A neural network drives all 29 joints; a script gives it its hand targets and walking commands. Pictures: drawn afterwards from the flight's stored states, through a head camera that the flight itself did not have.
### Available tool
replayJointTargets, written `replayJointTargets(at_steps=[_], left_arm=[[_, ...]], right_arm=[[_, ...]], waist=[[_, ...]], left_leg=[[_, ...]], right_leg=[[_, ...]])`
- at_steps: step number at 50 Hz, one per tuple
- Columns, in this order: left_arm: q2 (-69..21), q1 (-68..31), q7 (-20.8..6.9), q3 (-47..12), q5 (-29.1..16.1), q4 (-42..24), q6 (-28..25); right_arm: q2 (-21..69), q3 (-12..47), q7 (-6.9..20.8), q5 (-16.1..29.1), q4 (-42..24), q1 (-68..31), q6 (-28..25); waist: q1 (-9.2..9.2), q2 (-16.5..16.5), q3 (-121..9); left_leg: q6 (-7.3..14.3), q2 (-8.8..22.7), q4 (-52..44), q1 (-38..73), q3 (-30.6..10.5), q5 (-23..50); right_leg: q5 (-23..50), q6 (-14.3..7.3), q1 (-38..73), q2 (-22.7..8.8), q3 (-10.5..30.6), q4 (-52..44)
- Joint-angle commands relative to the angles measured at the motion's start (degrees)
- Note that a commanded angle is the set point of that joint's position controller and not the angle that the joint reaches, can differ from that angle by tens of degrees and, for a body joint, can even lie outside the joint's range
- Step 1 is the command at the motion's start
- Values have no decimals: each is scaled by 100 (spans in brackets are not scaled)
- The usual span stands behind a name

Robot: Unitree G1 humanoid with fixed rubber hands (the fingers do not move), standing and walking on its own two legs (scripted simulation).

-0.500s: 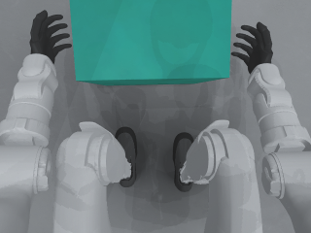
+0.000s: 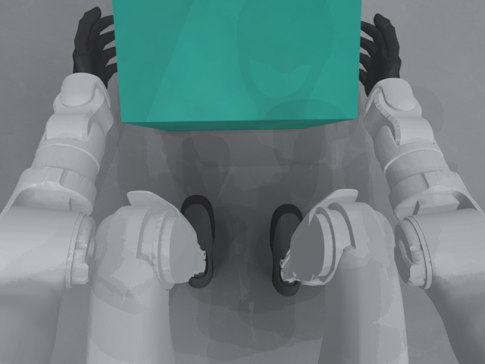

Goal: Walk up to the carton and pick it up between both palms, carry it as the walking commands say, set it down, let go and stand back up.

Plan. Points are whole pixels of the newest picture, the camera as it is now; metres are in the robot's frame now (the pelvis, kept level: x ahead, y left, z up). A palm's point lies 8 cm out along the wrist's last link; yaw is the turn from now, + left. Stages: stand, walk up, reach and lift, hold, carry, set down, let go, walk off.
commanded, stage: reach and lift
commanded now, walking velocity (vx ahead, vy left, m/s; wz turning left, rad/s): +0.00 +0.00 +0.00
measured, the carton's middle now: (237, 80) +0.49 +0.02 -0.24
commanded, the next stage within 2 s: none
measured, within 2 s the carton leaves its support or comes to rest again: leaves its support in 1.10 s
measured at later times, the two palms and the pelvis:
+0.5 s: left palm (102, 74) +0.48 +0.21 -0.17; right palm (370, 81) +0.48 -0.17 -0.17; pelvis +0.00 +0.00 +0.01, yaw +0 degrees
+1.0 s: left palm (102, 77) +0.48 +0.21 -0.17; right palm (370, 84) +0.48 -0.17 -0.17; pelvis -0.01 +0.00 +0.01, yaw +0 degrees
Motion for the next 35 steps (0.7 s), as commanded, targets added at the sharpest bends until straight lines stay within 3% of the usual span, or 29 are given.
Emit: replayJointTargets(at_steps=[1, 2, 3, 4, 5, 6, 7, 8, 9, 10, 11, 12, 14, 15, 16, 18, 19, 20, 22, 23, 24, 27, 28, 30, 31, 32, 33, 34, 35], left_arm=[[-114, -554, 32, 61, 6, -364, -287], [-355, -635, 58, -49, -103, -612, -327], [-195, -603, 76, 36, -15, -687, -361], [-405, -450, 110, -5, -15, -503, -373], [-332, -648, 128, -102, -60, -812, -419], [-382, -664, 152, -113, -17, -797, -422], [-326, -607, 156, 27, 6, -664, -425], [-380, -920, 191, -171, -66, -809, -425], [-505, -593, 195, -140, -29, -440, -402], [-810, -620, 190, -390, -158, -688, -408], [-653, -542, 179, -333, -117, -377, -378], [-735, -396, 184, -308, -91, -359, -421], [-764, -791, 196, -387, -199, -490, -422], [-756, -814, 215, -513, -290, -725, -465], [-977, -661, 215, -666, -263, -423, -442], [-1035, -942, 225, -603, -151, -401, -469], [-1036, -925, 248, -573, -178, -422, -477], [-1117, -1188, 228, -761, -214, -586, -476], [-1420, -1096, 169, -817, -246, -598, -479], [-1504, -1250, 152, -884, -300, -287, -447], [-1978, -1477, 62, -1154, -443, -512, -476], [-1757, -1693, 131, -979, -297, -533, -523], [-2024, -1771, 87, -1025, -359, -580, -495], [-2639, -1881, 15, -1265, -298, -582, -508], [-2540, -1748, -18, -1232, -347, -510, -498], [-3080, -1862, -66, -1318, -302, -493, -468], [-3157, -2042, -114, -1330, -316, -491, -488], [-3167, -2033, -115, -1283, -306, -492, -476], [-3191, -2167, -122, -1326, -254, -457, -473]], right_arm=[[257, 27, -85, -27, -331, -403, -296], [454, 80, -104, -57, -469, -292, -325], [452, 158, -98, -19, -588, -361, -324], [409, 60, -126, -50, -444, -216, -364], [675, 227, -108, 79, -638, -397, -346], [570, 157, -109, 29, -469, -280, -367], [507, 64, -112, -81, -427, -247, -378], [501, 162, -110, -45, -460, -518, -337], [477, 131, -136, -78, -335, -412, -363], [721, 309, -137, -14, -461, -375, -397], [815, 365, -138, 29, -403, -449, -375], [889, 560, -145, 120, -746, -523, -450], [869, 495, -141, 74, -602, -612, -433], [947, 670, -133, 230, -778, -660, -438], [1228, 778, -116, 261, -549, -630, -417], [1375, 954, -97, 264, -615, -950, -413], [1337, 900, -92, 205, -620, -853, -433], [1424, 972, -71, 328, -591, -1052, -410], [1496, 1056, -38, 315, -648, -1106, -473], [1488, 883, -21, 130, -556, -1156, -441], [1819, 1107, 43, 253, -621, -1352, -469], [1825, 1188, 54, 216, -666, -1486, -496], [2023, 1138, 82, 116, -355, -1309, -435], [2687, 1383, 223, 157, -642, -1667, -464], [2521, 1396, 169, 217, -974, -1865, -524], [2792, 1353, 238, 115, -669, -1837, -503], [3070, 1390, 280, 209, -790, -1940, -507], [3163, 1457, 301, 131, -704, -1946, -486], [3185, 1465, 344, 149, -684, -2169, -473]], waist=[[27, 264, -5682], [-180, 167, -6182], [-4, 219, -6012], [-109, 191, -5823], [10, 363, -6156], [-66, 291, -5818], [-30, 241, -5692], [-84, 349, -5823], [-100, 376, -5830], [-161, 394, -6026], [-36, 353, -5843], [44, 170, -6033], [-116, -4, -6008], [34, 211, -6144], [-24, 245, -6001], [206, 191, -5888], [58, 84, -6000], [106, 341, -5843], [94, 257, -5792], [-206, 124, -5656], [-166, 159, -5810], [-21, 211, -5864], [-130, 28, -5697], [-77, 185, -5976], [-18, 10, -6159], [-98, 191, -5844], [-61, 329, -6004], [-43, -11, -5752], [9, 75, -5842]], left_leg=[[-274, -334, -705, 3542, -864, 1486], [-246, -340, -626, 3775, -909, 1714], [-252, -360, -592, 3690, -882, 1825], [-257, -387, -684, 3454, -894, 1717], [-217, -372, -714, 3812, -942, 1859], [-250, -404, -745, 3527, -886, 1606], [-292, -424, -738, 3472, -895, 1600], [-222, -342, -825, 3856, -1027, 1606], [-231, -335, -864, 3815, -1030, 1491], [-258, -372, -866, 3881, -1008, 1656], [-257, -417, -848, 3601, -951, 1436], [-244, -431, -797, 3467, -851, 1440], [-199, -394, -822, 3463, -1006, 1540], [-235, -383, -839, 3654, -932, 1448], [-185, -403, -913, 3621, -976, 1315], [-201, -401, -940, 3480, -933, 1414], [-199, -421, -941, 3594, -969, 1278], [-248, -400, -1010, 3551, -911, 1138], [-251, -461, -963, 3354, -881, 1146], [-224, -450, -1009, 3352, -1001, 1107], [-230, -486, -1099, 3602, -1001, 972], [-235, -463, -975, 3452, -928, 973], [-263, -535, -990, 3394, -969, 996], [-235, -515, -1122, 3646, -1042, 1033], [-229, -552, -953, 3518, -988, 1150], [-241, -604, -978, 3500, -997, 1135], [-272, -609, -967, 3444, -913, 1057], [-210, -656, -991, 3308, -966, 959], [-218, -604, -1053, 3568, -1008, 1033]], right_leg=[[1374, 265, 2222, 298, 654, -945], [1649, 214, 2459, 309, 690, -927], [1658, 228, 2250, 331, 738, -971], [1616, 254, 2181, 353, 679, -983], [1735, 236, 2252, 327, 725, -921], [1470, 214, 2022, 356, 675, -983], [1410, 209, 1949, 341, 699, -1010], [1347, 233, 1806, 331, 706, -956], [1244, 225, 1878, 329, 684, -1002], [1435, 197, 2041, 343, 703, -1017], [1277, 239, 2138, 330, 702, -1077], [1354, 260, 2523, 382, 776, -1195], [1452, 276, 2182, 361, 715, -1081], [1329, 258, 2284, 363, 788, -1064], [1196, 243, 2233, 407, 739, -1100], [1240, 313, 2209, 405, 757, -1120], [1150, 292, 2232, 400, 747, -1132], [1073, 266, 2201, 386, 754, -1183], [975, 219, 2181, 448, 751, -1197], [998, 257, 2042, 429, 662, -1185], [897, 241, 2172, 440, 617, -1212], [915, 253, 2125, 456, 757, -1221], [927, 253, 2023, 453, 709, -1216], [1027, 269, 1962, 494, 675, -1146], [1065, 274, 2179, 521, 652, -1115], [1011, 231, 1863, 560, 667, -1177], [1031, 200, 2094, 558, 679, -1189], [911, 210, 2035, 563, 631, -1134], [923, 283, 1867, 563, 614, -1115]])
